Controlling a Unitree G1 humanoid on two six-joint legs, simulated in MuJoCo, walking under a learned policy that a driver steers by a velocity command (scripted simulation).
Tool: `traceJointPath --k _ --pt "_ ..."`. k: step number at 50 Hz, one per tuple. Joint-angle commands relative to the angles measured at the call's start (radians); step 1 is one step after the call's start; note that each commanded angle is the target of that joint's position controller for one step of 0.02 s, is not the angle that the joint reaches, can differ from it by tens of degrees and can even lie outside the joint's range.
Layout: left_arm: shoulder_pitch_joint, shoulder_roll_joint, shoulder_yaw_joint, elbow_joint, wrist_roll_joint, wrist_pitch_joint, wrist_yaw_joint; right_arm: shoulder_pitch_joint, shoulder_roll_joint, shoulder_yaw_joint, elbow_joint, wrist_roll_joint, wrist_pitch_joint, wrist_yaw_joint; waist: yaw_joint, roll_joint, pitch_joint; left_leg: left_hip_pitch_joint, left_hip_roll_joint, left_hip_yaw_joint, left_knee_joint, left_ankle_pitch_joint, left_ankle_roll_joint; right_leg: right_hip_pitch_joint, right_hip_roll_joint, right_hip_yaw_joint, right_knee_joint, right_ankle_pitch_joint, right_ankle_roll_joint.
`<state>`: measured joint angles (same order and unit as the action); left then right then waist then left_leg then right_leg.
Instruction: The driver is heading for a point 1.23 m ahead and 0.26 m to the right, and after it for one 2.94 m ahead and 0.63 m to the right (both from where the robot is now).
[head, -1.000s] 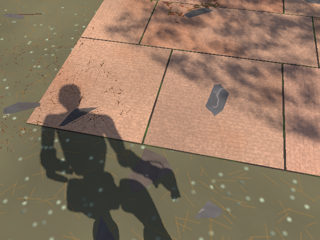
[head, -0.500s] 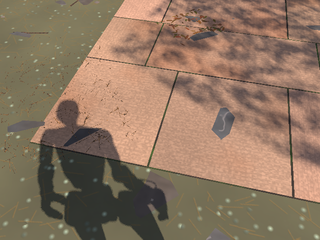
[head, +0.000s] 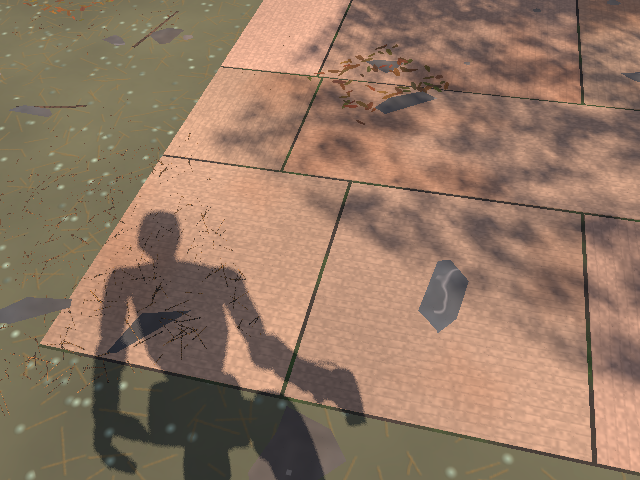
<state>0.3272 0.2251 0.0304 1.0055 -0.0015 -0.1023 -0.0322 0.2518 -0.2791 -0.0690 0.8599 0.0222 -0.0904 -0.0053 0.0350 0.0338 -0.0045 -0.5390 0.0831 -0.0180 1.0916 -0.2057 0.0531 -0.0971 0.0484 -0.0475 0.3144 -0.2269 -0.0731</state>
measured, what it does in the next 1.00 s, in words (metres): walks ahead, turning right: left foot, then right foot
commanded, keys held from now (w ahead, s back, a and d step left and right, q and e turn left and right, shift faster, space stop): w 0.28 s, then w+e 0.72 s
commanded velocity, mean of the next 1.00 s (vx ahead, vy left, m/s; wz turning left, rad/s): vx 0.48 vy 0.00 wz -0.30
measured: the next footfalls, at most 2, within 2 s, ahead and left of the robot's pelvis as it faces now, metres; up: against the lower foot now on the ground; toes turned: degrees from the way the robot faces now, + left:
left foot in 0.34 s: +0.38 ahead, +0.14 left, +0.00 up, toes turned +1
right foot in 0.90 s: +0.62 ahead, -0.15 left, +0.00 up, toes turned -20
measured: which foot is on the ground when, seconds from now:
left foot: up 0.00-0.32, down 0.34-0.88, up 0.90-1.00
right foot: down 0.00-0.34, up 0.36-0.88, down 0.90-1.00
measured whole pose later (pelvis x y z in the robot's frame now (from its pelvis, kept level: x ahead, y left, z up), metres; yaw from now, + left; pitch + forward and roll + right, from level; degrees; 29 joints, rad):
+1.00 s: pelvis +0.54 -0.06 -0.02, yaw -21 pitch +2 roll +1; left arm 0.18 0.27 0.08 0.75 -0.02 -0.06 -0.04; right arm 0.22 -0.28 -0.06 0.87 0.02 -0.12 0.00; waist 0.00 0.00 0.06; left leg -0.34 0.05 0.00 1.23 -0.43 0.01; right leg -0.42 0.06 -0.03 0.58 -0.19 -0.10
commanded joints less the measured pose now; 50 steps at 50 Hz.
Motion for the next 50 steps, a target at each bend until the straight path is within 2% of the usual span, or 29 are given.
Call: traceJointPath --k 1,6,11,13,14,15,16,17,18,19,20,21,22,24,26,29,34,37,39,40,42,43,44,45,46,47,48,49,50 --pt "0.034 0.141 0.019 -0.028 0.003 -0.004 0.012 -0.042 -0.039 -0.011 -0.066 -0.01 0.002 0.002 -0.008 -0.089 0.07 -0.218 0.051 -0.005 -0.064 0.104 -0.028 0.078 -0.249 0.205 -0.182 0.337 -0.12" --pt "0.078 0.156 0.016 -0.025 0.0 0.007 0.035 -0.245 -0.006 0.011 -0.137 -0.004 -0.007 0.013 0.036 -0.093 0.106 -0.173 0.015 0.037 -0.39 0.291 -0.048 0.041 -0.218 0.122 -0.221 0.342 -0.1" --pt "0.155 0.157 0.021 0.003 -0.013 0.02 0.04 -0.374 -0.01 0.021 -0.188 0.006 -0.02 0.044 0.052 -0.095 0.143 -0.174 -0.019 0.04 -0.546 0.284 -0.011 0.171 -0.277 0.117 -0.187 0.366 -0.108" --pt "0.142 0.171 0.028 0.0 -0.012 0.026 0.043 -0.367 -0.03 0.016 -0.195 0.006 -0.027 0.056 0.019 -0.107 0.118 -0.128 -0.039 0.046 -0.576 0.221 0.02 0.23 -0.299 0.108 -0.122 0.514 -0.096" --pt "0.127 0.186 0.033 -0.007 -0.01 0.03 0.045 -0.327 -0.052 0.007 -0.188 0.004 -0.027 0.056 -0.012 -0.126 0.077 -0.051 -0.067 0.062 -0.576 0.184 0.037 0.248 -0.301 0.104 -0.064 0.678 -0.087" --pt "0.122 0.195 0.037 -0.011 -0.006 0.035 0.045 -0.254 -0.082 -0.007 -0.172 0.002 -0.027 0.052 -0.056 -0.148 0.015 0.074 -0.101 0.078 -0.57 0.148 0.056 0.248 -0.295 0.11 0.037 0.861 -0.078" --pt "0.098 0.189 0.033 -0.02 0.0 0.043 0.043 -0.082 -0.125 -0.031 -0.126 0.004 -0.025 0.042 -0.149 -0.148 -0.086 0.302 -0.121 0.087 -0.594 0.164 0.087 0.189 -0.253 0.089 0.23 0.941 -0.055" --pt "0.082 0.161 0.019 -0.047 0.011 0.042 0.041 0.124 -0.186 -0.049 -0.082 -0.012 -0.022 0.027 -0.225 -0.094 -0.233 0.663 0.041 -0.087 -0.549 0.153 0.147 -0.059 -0.206 0.081 0.523 0.681 -0.029" --pt "0.245 -0.002 -0.024 -0.049 0.002 0.024 0.027 0.199 -0.251 -0.061 -0.052 -0.029 -0.021 0.03 -0.136 0.185 -0.422 1.044 0.326 -0.589 -0.632 -0.071 0.306 -0.469 -0.007 0.076 0.922 -0.123 0.032" --pt "0.191 0.102 0.001 -0.031 -0.029 0.0 0.023 0.201 -0.145 -0.035 -0.052 -0.027 -0.02 0.027 -0.18 0.132 -0.42 0.987 0.337 -0.732 -0.769 -0.173 0.282 -0.561 -0.012 0.225 1.049 -0.32 0.016" --pt "0.075 0.178 0.027 -0.082 -0.058 -0.009 0.026 0.1 -0.114 -0.021 -0.056 -0.02 -0.023 0.023 -0.155 0.11 -0.216 0.816 0.305 -0.547 -0.803 -0.147 0.216 -0.627 -0.067 0.2 1.067 -0.248 0.006" --pt "0.015 0.173 0.028 -0.101 -0.057 -0.01 0.035 0.01 -0.086 -0.011 -0.065 -0.017 -0.027 0.023 -0.116 0.031 -0.116 0.638 0.269 -0.403 -0.841 -0.058 0.184 -0.595 -0.124 0.17 1.02 -0.148 0.007" --pt "-0.004 0.153 0.034 -0.102 -0.041 -0.002 0.043 -0.043 -0.056 -0.004 -0.061 -0.023 -0.034 0.029 -0.081 -0.001 -0.051 0.504 0.229 -0.298 -0.882 0.018 0.161 -0.551 -0.154 0.161 0.965 -0.091 0.011" --pt "0.065 0.097 0.037 -0.085 -0.036 0.033 0.044 -0.088 -0.023 0.001 -0.044 -0.034 -0.045 0.036 -0.02 0.047 -0.021 0.367 0.172 -0.151 -0.943 0.066 0.137 -0.439 -0.193 0.168 0.907 -0.041 0.015" --pt "0.065 0.072 0.039 -0.095 -0.037 0.059 0.047 -0.085 -0.038 -0.005 -0.021 -0.033 -0.053 0.035 -0.002 0.043 0.019 0.304 0.164 -0.06 -0.981 0.118 0.144 -0.452 -0.203 0.161 0.878 -0.02 0.024" --pt "-0.027 0.086 0.048 -0.144 -0.026 0.071 0.05 -0.06 -0.074 -0.016 0.004 -0.041 -0.052 0.017 -0.009 0.024 0.06 0.322 0.165 0.023 -1.003 0.162 0.148 -0.569 -0.208 0.182 0.779 0.11 0.042" --pt "-0.19 0.066 0.039 -0.205 -0.016 0.05 0.016 -0.009 -0.116 -0.023 0.019 -0.035 -0.035 -0.008 -0.062 -0.008 0.08 0.416 0.154 0.149 -0.998 0.227 0.12 -0.594 -0.187 0.101 0.497 0.315 0.047" --pt "-0.295 0.055 0.029 -0.259 -0.017 0.048 -0.005 0.054 -0.135 -0.029 0.039 -0.024 -0.016 -0.014 -0.106 -0.02 0.109 0.533 0.188 0.181 -0.963 0.254 0.116 -0.643 -0.178 0.055 0.399 0.288 0.032" --pt "-0.336 0.059 0.028 -0.296 -0.019 0.049 -0.019 0.077 -0.146 -0.034 0.047 -0.014 0.002 -0.013 -0.113 -0.011 0.116 0.613 0.213 0.195 -0.918 0.31 0.107 -0.663 -0.166 0.028 0.361 0.213 0.014" --pt "-0.341 0.066 0.03 -0.312 -0.021 0.05 -0.025 0.075 -0.154 -0.037 0.047 -0.01 0.01 -0.014 -0.105 -0.002 0.111 0.639 0.222 0.206 -0.885 0.381 0.098 -0.649 -0.153 0.008 0.347 0.163 0.001" --pt "-0.292 0.1 0.047 -0.326 -0.022 0.055 -0.031 0.042 -0.184 -0.045 0.032 -0.004 0.023 -0.018 -0.056 0.039 0.052 0.66 0.222 0.238 -0.756 0.716 0.073 -0.519 -0.087 -0.054 0.34 0.059 -0.036" --pt "-0.203 0.131 0.065 -0.313 -0.025 0.058 -0.031 0.025 -0.196 -0.049 0.025 -0.002 0.031 -0.02 -0.001 0.056 -0.006 0.648 0.211 0.253 -0.619 0.871 0.059 -0.395 -0.04 -0.083 0.336 0.021 -0.061" --pt "-0.047 0.184 0.096 -0.277 -0.028 0.058 -0.024 0.003 -0.195 -0.046 0.017 0.002 0.038 -0.023 0.089 0.042 -0.088 0.576 0.173 0.279 -0.408 0.892 0.028 -0.171 0.01 -0.092 0.266 0.076 -0.098" --pt "0.119 0.281 0.137 -0.238 -0.027 0.066 -0.001 0.014 -0.167 -0.033 -0.004 -0.014 0.031 -0.024 0.15 -0.061 -0.183 0.33 0.127 0.281 -0.094 0.607 -0.023 0.141 -0.084 0.103 0.226 0.071 -0.156" --pt "0.087 0.383 0.148 -0.246 -0.031 0.06 0.006 0.103 -0.003 0.014 -0.058 -0.044 -0.001 -0.007 0.013 -0.307 -0.255 -0.119 -0.089 0.17 0.244 -0.34 -0.083 0.443 -0.332 0.683 0.12 -0.076 -0.335" --pt "0.126 0.306 0.123 -0.275 -0.015 0.045 0.001 0.003 -0.082 0.006 -0.078 -0.001 -0.048 0.008 0.085 -0.196 -0.37 -0.236 -0.11 -0.063 0.351 -0.385 -0.062 0.511 -0.394 0.901 -0.028 -0.143 -0.369" --pt "0.091 0.243 0.107 -0.266 -0.008 0.033 -0.002 -0.089 -0.121 -0.005 -0.107 0.033 -0.069 0.015 0.092 -0.149 -0.232 -0.326 -0.058 -0.072 0.329 -0.287 -0.032 0.44 -0.366 0.747 -0.034 -0.053 -0.311" --pt "0.021 0.204 0.095 -0.279 -0.016 0.027 -0.001 -0.097 -0.115 -0.001 -0.104 0.019 -0.078 0.01 0.047 -0.07 -0.15 -0.288 -0.009 -0.07 0.24 -0.194 -0.017 0.288 -0.318 0.603 -0.024 0.051 -0.27" --pt "-0.058 0.171 0.085 -0.3 -0.015 0.026 0.0 -0.092 -0.121 -0.009 -0.09 -0.008 -0.075 0.002 0.001 -0.036 -0.098 -0.208 0.023 -0.067 0.151 -0.143 -0.022 0.14 -0.276 0.5 -0.03 0.158 -0.239"
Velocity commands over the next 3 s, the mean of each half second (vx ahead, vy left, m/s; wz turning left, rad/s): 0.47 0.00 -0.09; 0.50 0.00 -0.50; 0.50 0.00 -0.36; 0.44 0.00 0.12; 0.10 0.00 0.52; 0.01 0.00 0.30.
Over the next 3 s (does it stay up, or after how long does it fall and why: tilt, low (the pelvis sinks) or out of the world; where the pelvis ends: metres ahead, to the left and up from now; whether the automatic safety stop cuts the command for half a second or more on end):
stays up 1.15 -0.33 -0.01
